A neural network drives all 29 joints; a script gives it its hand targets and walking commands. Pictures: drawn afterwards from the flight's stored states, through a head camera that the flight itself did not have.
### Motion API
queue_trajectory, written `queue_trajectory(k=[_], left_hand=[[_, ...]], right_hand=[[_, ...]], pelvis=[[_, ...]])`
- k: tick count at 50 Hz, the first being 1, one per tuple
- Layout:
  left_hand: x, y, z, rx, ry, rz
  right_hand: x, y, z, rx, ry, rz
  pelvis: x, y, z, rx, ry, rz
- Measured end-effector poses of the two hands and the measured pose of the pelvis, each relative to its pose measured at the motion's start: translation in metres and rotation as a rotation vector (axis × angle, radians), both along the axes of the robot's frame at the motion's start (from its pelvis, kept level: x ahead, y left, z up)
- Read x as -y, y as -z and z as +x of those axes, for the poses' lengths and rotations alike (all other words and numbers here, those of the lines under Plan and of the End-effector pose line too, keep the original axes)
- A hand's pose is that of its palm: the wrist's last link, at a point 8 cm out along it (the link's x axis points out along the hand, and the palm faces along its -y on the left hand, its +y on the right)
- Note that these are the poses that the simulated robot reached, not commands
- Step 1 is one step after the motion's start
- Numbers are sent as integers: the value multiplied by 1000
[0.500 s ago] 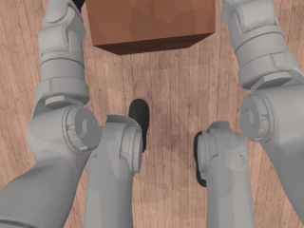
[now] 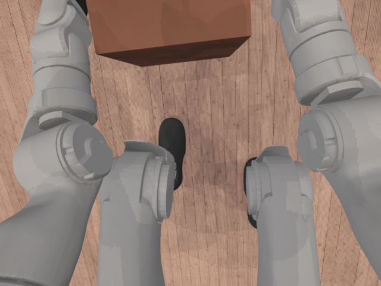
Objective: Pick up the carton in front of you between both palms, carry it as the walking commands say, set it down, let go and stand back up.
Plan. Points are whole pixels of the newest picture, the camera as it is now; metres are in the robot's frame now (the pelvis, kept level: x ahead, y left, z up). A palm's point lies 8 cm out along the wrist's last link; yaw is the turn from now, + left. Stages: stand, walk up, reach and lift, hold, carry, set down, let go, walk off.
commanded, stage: set down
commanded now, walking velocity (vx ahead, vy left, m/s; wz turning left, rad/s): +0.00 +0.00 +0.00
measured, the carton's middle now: out of the picture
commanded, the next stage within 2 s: let go in 1.70 s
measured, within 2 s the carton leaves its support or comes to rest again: rests again in 0.42 s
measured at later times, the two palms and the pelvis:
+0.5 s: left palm (75, 15) +0.50 +0.27 -0.19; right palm out of the picture +0.57 -0.07 -0.20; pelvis -0.01 +0.00 +0.00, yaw +2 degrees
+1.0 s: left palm out of the picture +0.51 +0.28 -0.09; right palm out of the picture +0.61 -0.08 -0.08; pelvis -0.01 +0.01 +0.04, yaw +1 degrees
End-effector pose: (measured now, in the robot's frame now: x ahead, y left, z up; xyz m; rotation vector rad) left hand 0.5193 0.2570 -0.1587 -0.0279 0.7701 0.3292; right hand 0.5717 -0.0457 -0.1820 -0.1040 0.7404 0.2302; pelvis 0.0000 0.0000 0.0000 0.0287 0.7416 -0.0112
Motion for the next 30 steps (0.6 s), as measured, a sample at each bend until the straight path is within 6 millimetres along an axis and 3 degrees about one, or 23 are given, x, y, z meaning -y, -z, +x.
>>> queue_trajectory(k=[21, 26, 30], left_hand=[[-8, 16, -12, -30, -7, -5], [-10, 29, -21, -41, -59, 25], [-13, 34, -21, -30, -76, 25]], right_hand=[[-3, 7, 2, 54, -53, 8], [28, 22, 0, 40, -5, -82], [54, 22, 5, 41, 32, -109]], pelvis=[[-2, 5, -2, 50, -12, 16], [-3, 3, -6, 68, -9, 24], [-6, 4, -8, 65, 4, 22]])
